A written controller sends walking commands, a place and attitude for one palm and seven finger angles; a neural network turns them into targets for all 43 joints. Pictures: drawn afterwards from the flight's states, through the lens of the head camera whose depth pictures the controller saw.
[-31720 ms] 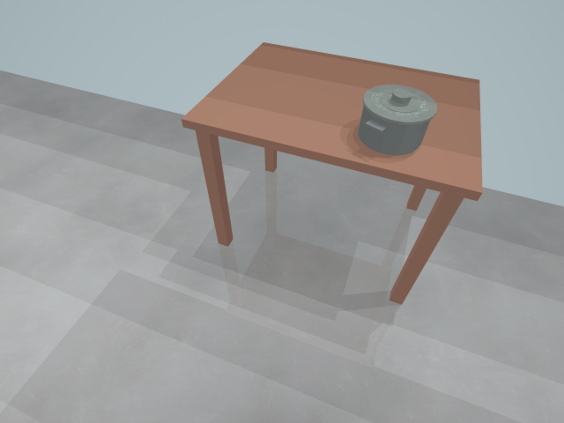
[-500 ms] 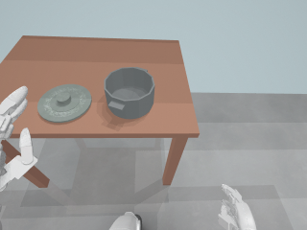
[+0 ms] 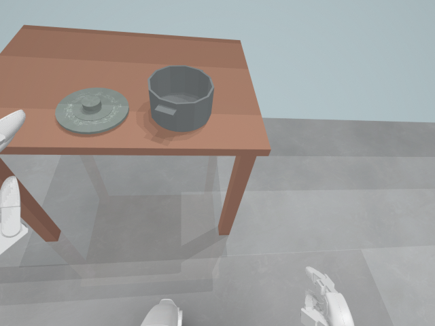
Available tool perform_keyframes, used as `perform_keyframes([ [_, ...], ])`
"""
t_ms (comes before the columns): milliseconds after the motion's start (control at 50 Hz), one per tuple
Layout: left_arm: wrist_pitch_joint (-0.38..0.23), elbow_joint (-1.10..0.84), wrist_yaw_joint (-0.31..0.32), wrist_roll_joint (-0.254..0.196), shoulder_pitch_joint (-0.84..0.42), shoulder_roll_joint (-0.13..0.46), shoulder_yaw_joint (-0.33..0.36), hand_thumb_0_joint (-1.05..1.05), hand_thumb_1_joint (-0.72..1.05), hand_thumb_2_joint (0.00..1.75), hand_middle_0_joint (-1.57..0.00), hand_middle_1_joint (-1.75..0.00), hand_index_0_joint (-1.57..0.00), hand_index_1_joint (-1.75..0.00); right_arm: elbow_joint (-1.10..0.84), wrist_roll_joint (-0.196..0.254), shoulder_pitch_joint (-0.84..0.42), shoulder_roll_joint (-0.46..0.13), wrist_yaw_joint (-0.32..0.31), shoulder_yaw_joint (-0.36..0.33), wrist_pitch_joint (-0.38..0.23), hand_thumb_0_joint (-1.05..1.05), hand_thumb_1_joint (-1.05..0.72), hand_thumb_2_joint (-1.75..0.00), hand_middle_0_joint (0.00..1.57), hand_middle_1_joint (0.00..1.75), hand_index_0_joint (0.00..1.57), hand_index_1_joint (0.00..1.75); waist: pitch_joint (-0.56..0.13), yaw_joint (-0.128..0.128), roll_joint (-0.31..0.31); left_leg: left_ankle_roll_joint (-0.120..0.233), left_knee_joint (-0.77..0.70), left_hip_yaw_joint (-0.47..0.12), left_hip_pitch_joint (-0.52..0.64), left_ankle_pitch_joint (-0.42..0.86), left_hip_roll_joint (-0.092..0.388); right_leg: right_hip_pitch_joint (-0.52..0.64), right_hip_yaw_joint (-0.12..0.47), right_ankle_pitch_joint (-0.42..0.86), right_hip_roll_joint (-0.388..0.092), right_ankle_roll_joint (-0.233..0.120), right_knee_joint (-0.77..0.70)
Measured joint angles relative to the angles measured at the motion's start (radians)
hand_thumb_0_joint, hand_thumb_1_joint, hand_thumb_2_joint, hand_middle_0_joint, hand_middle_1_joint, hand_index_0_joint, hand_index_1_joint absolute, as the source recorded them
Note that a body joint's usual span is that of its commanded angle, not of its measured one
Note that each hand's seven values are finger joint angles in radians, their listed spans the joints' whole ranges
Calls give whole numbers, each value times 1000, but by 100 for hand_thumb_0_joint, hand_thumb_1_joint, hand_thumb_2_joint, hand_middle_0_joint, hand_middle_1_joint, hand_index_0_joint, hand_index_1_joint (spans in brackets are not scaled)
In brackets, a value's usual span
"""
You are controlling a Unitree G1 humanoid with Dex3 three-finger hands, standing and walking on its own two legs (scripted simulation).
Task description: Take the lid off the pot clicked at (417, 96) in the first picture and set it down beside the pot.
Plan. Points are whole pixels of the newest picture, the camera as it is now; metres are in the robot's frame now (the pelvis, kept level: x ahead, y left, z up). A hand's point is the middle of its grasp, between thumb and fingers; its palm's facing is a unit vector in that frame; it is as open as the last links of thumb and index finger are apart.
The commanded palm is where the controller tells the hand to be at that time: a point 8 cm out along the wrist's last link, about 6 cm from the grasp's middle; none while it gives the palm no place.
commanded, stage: stop stepping back and stand still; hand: left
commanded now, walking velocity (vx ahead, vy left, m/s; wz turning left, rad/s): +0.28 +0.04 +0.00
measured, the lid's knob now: (91, 103) +0.68 +0.37 -0.05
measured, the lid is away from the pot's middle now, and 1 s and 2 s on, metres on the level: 0.25 0.25 0.25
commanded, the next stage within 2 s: let the arm hang, fingers relaxed in 1.76 s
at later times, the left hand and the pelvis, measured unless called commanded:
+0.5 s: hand out of the picture +0.08 +0.25 +0.24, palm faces +0.31 -0.81 -0.49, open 7.4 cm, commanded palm +0.00 +0.32 +0.21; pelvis -0.11 +0.03 +0.02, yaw +3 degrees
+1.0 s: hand out of the picture -0.02 +0.21 -0.15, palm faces +0.08 -1.00 -0.04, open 7.2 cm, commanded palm none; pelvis -0.12 +0.06 +0.01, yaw +8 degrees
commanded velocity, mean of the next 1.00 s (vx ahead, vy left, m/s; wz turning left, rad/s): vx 0.18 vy -0.06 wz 0.00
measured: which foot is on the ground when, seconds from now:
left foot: down 0.00-0.02, up 0.04-0.26, down 0.28-1.00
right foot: down 0.00-0.30, up 0.32-0.52, down 0.54-0.78, up 0.80-1.00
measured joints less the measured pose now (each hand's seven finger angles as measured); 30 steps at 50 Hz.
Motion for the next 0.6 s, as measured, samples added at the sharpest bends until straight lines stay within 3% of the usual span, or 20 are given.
perform_keyframes([
  [40, -12, 16, -13, 12, -8, -25, -33, 1, 89, 90, -21, -30, -22, -31, 10, 4, 9, -30, -8, -10, 10, 1, -90, -90, 20, 30, 21, 30, 10, 12, 76, -8, 65, -39, -24, -92, 12, 61, -43, -53, 24, -12, -89],
  [80, -21, 59, -28, 15, -33, -48, -84, 1, 88, 90, -21, -31, -22, -31, 46, 14, 33, -53, -15, -21, 35, 1, -90, -90, 20, 30, 21, 30, 4, 12, 122, -19, 282, -65, -42, -198, -15, 103, -84, 19, 28, -9, -120],
  [120, -26, 117, -34, 19, -48, -78, -109, 1, 88, 90, -21, -31, -22, -31, 85, 26, 68, -57, -16, -20, 65, 1, -90, -90, 20, 30, 21, 30, -60, 49, 88, -23, 550, -46, -47, -212, -63, 95, -64, 47, -3, -3, -124],
  [160, -30, 202, -32, 22, -66, -122, -108, 0, 88, 90, -21, -31, -22, -31, 93, 30, 92, -56, -28, -13, 93, 1, -91, -90, 20, 30, 21, 30, -133, 69, 46, -16, 704, -32, -13, -197, -78, 60, -35, 60, -26, 0, -127],
  [220, -16, 346, -24, 39, -166, -180, -128, 0, 88, 90, -21, -30, -22, -31, 81, 32, 91, -71, -44, -9, 80, 1, -91, -90, 20, 30, 20, 30, -172, 58, 17, 4, 600, -24, 105, -215, -47, -2, -35, 85, -52, 11, -120],
  [280, 11, 361, -7, 56, -252, -213, -178, 1, 89, 90, -21, -30, -21, -31, 64, 31, 49, -98, -60, -16, 28, 1, -91, -90, 20, 30, 20, 30, -130, 40, 3, 22, 208, -17, 278, -254, -8, -82, -51, 90, -81, 27, -56],
  [320, 13, 282, 6, 59, -230, -201, -184, 1, 89, 90, -21, -30, -21, -31, 58, 24, 1, -80, -68, -21, -3, 1, -91, -90, 20, 30, 20, 30, -82, 47, -66, -14, -28, 35, 402, -444, -46, -151, 2, 83, -117, 16, 29],
  [340, 6, 243, 13, 62, -198, -189, -173, 1, 89, 90, -20, -30, -21, -31, 59, 18, -24, -51, -68, -20, -16, 1, -91, -90, 20, 30, 20, 30, -53, 64, -118, -13, -73, 82, 436, -410, -72, -173, 46, 69, -122, 0, 91],
  [360, -3, 209, 16, 69, -157, -181, -166, 1, 89, 90, -21, -30, -21, -31, 54, 6, -34, -27, -65, -17, -34, 1, -91, -90, 20, 30, 20, 30, -41, 71, -135, 15, -100, 117, 455, -332, -76, -184, 57, 26, -100, -8, 154],
  [420, -32, 126, 8, 74, -105, -133, -164, 2, 89, 90, -21, -30, -21, -31, 18, -18, -10, 6, -43, -12, -88, 1, -91, -90, 20, 30, 20, 30, -55, 12, -84, 12, -109, 96, 441, -277, -47, -188, -8, -50, -28, -15, 281],
  [460, -65, 98, 2, 69, -143, -89, -154, 1, 88, 90, -21, -30, -21, -31, 13, -8, 8, 7, -30, -7, -92, 1, -91, -90, 20, 30, 20, 30, -51, -15, -43, 9, -87, 52, 405, -279, -39, -165, -33, -27, 5, -32, 235],
  [540, -99, 97, 0, 36, -164, -29, -60, 1, 88, 90, -21, -30, -22, -31, 8, 9, 16, -25, -23, 7, -34, 0, -90, -90, 20, 30, 20, 30, -28, -19, 36, 14, 58, 21, 309, -332, -31, -50, -75, 106, 13, -54, -90],
  [600, -95, 170, -20, 14, -161, -33, -50, 0, 89, 90, -21, -30, -22, -31, 39, 31, -6, -50, -18, -8, 33, 0, -90, -90, 20, 30, 21, 30, 15, -18, 107, 14, 312, -22, 209, -383, -18, -61, -110, 100, 37, -65, -46],
])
